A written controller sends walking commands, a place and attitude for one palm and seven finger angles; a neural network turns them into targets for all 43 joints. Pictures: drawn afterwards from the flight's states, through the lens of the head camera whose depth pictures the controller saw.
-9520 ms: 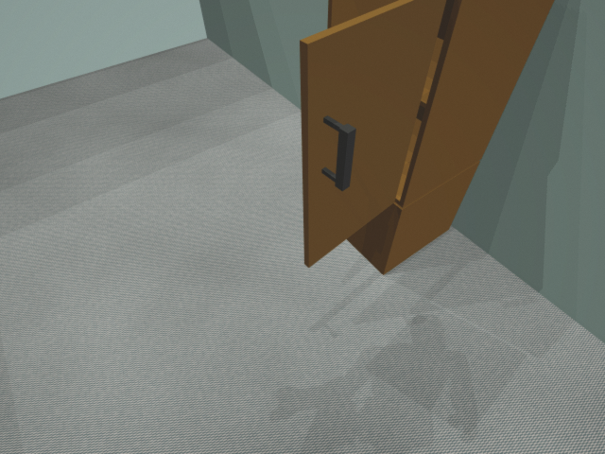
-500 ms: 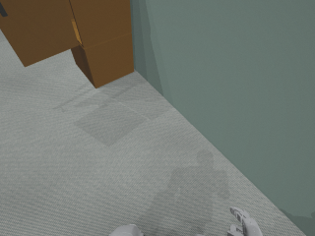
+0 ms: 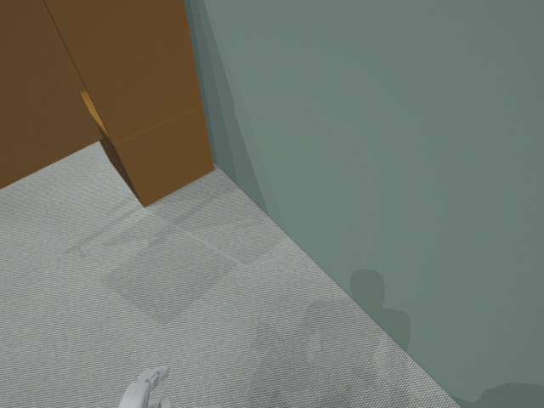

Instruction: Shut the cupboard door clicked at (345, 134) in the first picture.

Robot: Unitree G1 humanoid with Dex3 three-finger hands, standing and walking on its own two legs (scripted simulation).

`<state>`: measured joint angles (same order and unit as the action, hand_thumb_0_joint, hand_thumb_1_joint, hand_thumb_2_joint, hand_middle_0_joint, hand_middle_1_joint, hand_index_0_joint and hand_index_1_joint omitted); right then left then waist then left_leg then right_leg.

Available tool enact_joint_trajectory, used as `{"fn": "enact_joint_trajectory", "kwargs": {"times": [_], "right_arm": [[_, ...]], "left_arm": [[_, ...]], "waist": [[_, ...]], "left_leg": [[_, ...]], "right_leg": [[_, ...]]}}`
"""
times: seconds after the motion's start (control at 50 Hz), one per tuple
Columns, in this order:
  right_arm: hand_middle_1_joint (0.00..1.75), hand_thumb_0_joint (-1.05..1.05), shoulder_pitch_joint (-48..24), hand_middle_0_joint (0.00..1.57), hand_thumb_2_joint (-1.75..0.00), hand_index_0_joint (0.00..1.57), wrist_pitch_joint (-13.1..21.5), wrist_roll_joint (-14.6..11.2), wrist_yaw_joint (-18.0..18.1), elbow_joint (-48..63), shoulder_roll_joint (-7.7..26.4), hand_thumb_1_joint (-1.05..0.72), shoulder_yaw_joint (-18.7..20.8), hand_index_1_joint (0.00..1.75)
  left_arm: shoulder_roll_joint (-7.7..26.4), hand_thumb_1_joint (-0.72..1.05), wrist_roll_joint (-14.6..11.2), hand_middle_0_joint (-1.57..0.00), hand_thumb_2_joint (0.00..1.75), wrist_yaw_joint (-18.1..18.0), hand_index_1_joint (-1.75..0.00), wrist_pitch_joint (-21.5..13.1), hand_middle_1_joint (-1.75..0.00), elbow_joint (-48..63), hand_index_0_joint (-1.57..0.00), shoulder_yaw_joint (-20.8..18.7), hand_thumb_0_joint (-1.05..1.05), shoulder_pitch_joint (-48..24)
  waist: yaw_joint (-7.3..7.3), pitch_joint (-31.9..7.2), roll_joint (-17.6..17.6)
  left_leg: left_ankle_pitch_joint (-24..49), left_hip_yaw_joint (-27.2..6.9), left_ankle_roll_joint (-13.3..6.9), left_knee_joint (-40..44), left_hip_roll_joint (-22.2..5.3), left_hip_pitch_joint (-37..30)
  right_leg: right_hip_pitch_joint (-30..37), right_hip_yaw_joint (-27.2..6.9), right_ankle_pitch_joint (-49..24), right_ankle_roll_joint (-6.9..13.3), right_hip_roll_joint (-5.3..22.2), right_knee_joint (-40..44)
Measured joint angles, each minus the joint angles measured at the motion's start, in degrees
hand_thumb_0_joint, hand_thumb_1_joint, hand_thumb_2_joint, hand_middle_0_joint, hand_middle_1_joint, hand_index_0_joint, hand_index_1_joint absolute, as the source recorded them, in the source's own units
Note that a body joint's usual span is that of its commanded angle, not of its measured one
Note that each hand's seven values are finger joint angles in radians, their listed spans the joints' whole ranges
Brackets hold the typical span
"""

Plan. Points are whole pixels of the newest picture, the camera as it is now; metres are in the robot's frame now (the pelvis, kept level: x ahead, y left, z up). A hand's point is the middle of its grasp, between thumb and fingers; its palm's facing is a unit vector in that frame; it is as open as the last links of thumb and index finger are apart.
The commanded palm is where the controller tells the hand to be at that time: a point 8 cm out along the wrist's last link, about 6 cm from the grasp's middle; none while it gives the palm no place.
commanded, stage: walk to a spot facing it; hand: left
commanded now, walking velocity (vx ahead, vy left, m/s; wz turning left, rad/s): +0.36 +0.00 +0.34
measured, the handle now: out of the picture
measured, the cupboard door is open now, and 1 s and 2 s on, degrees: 96 96 96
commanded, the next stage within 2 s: turn to face it in 0.56 s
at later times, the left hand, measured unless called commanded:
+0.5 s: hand (129, 399) +0.17 +0.25 -0.18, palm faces +0.19 -0.97 -0.13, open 7.4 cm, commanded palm none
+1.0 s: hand (158, 234) +0.50 +0.25 -0.16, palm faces +0.21 -0.96 -0.16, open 7.4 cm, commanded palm none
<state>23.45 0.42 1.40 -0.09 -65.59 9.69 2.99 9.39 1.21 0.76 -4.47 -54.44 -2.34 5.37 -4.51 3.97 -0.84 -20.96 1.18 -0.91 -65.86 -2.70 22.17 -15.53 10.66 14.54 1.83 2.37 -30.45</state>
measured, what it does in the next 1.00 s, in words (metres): walks ahead, turning left: left foot, then right foot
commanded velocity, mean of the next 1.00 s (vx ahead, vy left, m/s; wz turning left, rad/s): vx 0.21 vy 0.00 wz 0.29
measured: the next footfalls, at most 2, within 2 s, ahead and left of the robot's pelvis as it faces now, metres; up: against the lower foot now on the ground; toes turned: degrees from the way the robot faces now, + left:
left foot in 0.32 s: +0.29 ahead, +0.14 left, +0.00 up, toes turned +14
right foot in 0.84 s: +0.51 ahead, -0.03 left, +0.00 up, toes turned +4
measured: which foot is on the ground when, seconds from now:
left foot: up 0.00-0.30, down 0.32-0.84, up 0.86-1.00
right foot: down 0.00-0.34, up 0.36-0.82, down 0.84-1.00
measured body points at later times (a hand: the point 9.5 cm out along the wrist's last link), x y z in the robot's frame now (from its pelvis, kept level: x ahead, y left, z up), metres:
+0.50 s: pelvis +0.22 +0.08 +0.00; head +0.24 +0.11 +0.45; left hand +0.17 +0.30 -0.17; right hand +0.35 -0.16 -0.12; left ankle +0.25 +0.13 -0.73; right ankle +0.21 -0.08 -0.64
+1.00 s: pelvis +0.40 +0.07 +0.00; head +0.44 +0.08 +0.44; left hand +0.49 +0.30 -0.15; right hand +0.41 -0.17 -0.16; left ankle +0.33 +0.16 -0.66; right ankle +0.47 -0.03 -0.73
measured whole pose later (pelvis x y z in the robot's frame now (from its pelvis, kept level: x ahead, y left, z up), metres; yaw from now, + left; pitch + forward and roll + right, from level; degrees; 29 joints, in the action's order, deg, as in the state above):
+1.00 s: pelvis +0.40 +0.07 +0.00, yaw +16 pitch -1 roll -1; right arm 19.1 -2.5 0.9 0.2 -62.8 8.3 2.8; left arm 8.6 1.2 -0.9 -2.0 -53.5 -1.8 4.0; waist -4.6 6.0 0.4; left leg -27.9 2.9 2.2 -66.5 -2.6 26.4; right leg -18.0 11.8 13.5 1.4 4.6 -32.4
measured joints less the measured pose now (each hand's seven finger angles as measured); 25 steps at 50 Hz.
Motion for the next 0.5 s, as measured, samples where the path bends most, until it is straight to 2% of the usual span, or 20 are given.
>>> {"fn": "enact_joint_trajectory", "kwargs": {"times": [0.04,0.06,0.14,0.24,0.3,0.32,0.34,0.38,0.42,0.46,0.5], "right_arm": [[0.30,0.00,-1.68,0.20,-0.90,0.20,-0.18,0.18,-0.32,1.08,-0.46,-0.91,0.20,0.30],[0.30,0.00,-2.46,0.20,-0.90,0.20,-0.17,0.23,-0.48,1.75,-0.76,-0.91,0.29,0.30],[0.30,0.00,-6.80,0.20,-0.90,0.19,-0.25,0.35,-1.35,4.02,-1.31,-0.91,0.59,0.30],[0.30,0.01,-13.30,0.20,-0.90,0.20,-0.17,0.34,-2.07,6.12,1.22,-0.94,1.08,0.30],[0.30,0.01,-16.34,0.20,-0.90,0.19,0.80,0.46,-2.33,7.97,2.28,-0.94,0.86,0.30],[0.30,0.01,-17.02,0.20,-0.90,0.19,1.48,0.62,-2.29,8.86,2.82,-0.93,0.71,0.30],[0.30,0.01,-17.68,0.20,-0.90,0.19,2.31,0.85,-1.98,9.71,3.22,-0.93,0.75,0.30],[0.30,0.00,-18.28,0.20,-0.90,0.20,3.34,0.62,-1.00,10.75,3.05,-0.93,0.60,0.30],[0.30,0.00,-17.46,0.20,-0.90,0.20,3.46,0.39,-0.18,10.91,2.45,-0.92,0.23,0.30],[0.30,0.00,-15.86,0.20,-0.90,0.20,3.58,0.27,0.34,10.17,1.71,-0.92,-0.24,0.30],[0.30,0.00,-13.96,0.20,-0.90,0.20,3.65,0.09,0.52,8.95,0.88,-0.92,-0.77,0.30]], "left_arm": [[-0.73,0.91,0.04,-0.19,0.90,-0.31,-0.29,-0.13,-0.30,-1.63,-0.20,0.08,0.00,2.59],[-0.85,0.93,-0.72,-0.20,0.90,-0.96,-0.29,-0.72,-0.30,-1.92,-0.20,-1.09,-0.01,3.75],[1.18,0.97,-0.26,-0.20,0.90,-1.38,-0.29,-1.42,-0.30,-4.10,-0.20,-1.58,-0.03,7.35],[1.82,0.95,0.30,-0.19,0.90,-1.02,-0.29,-0.54,-0.30,-8.18,-0.20,-0.50,-0.02,12.84],[1.98,0.93,0.32,-0.19,0.90,-0.71,-0.29,0.33,-0.30,-10.37,-0.20,-0.25,-0.01,16.71],[1.76,0.93,0.24,-0.19,0.90,-0.54,-0.29,0.74,-0.30,-10.92,-0.20,-0.18,-0.01,18.18],[1.51,0.93,0.07,-0.19,0.90,-0.25,-0.29,1.46,-0.30,-11.36,-0.20,-0.12,0.00,18.98],[1.66,0.92,-0.03,-0.19,0.90,0.04,-0.29,2.95,-0.30,-11.67,-0.20,0.08,0.00,18.56],[1.98,0.92,0.10,-0.19,0.90,0.08,-0.29,3.64,-0.30,-11.21,-0.20,-0.04,0.01,16.89],[2.04,0.92,0.51,-0.19,0.90,0.29,-0.29,3.75,-0.30,-10.00,-0.20,-0.26,0.01,14.59],[1.66,0.92,0.68,-0.19,0.90,0.50,-0.29,3.62,-0.30,-8.37,-0.20,-0.31,0.01,12.40]], "waist": [[0.11,-0.81,0.24],[0.37,-1.21,0.36],[2.22,-1.96,0.87],[4.84,-1.32,1.38],[5.97,-0.87,2.69],[6.17,-0.92,2.71],[5.92,-0.81,2.58],[5.88,0.06,3.26],[6.28,0.08,3.81],[6.64,-0.07,3.94],[6.89,-0.38,3.60]], "left_leg": [[3.11,0.53,0.78,1.17,-1.48,4.53],[4.39,0.58,1.17,2.84,-2.03,6.43],[8.50,1.98,1.90,12.51,-3.19,10.40],[9.51,4.28,0.86,23.96,-2.09,8.97],[8.40,6.27,-0.66,29.94,-0.07,4.91],[8.36,6.62,-1.73,32.16,0.51,2.87],[10.87,6.84,-3.10,31.10,0.75,3.02],[8.42,7.29,-4.71,27.56,1.70,2.78],[6.52,7.34,-5.03,28.86,2.60,0.54],[7.13,6.97,-4.54,32.69,3.45,-2.63],[7.87,6.51,-4.80,36.97,4.10,-6.09]], "right_leg": [[3.11,1.11,-0.21,0.16,-0.23,3.76],[4.56,1.79,-0.30,0.18,-0.35,5.54],[9.76,3.96,0.43,-0.55,-0.34,10.25],[15.35,5.36,4.15,-2.97,0.71,11.21],[17.57,5.58,8.59,-5.07,2.82,7.80],[16.66,5.25,10.93,-5.35,3.85,3.37],[13.74,4.16,12.21,-4.90,4.93,-4.89],[5.39,-1.94,12.89,-3.54,5.00,-24.45],[-2.63,-5.32,9.82,-2.96,4.52,-36.74],[-8.57,-6.44,5.95,-3.04,4.83,-39.57],[-12.77,-7.05,2.96,-3.34,5.22,-37.30]]}}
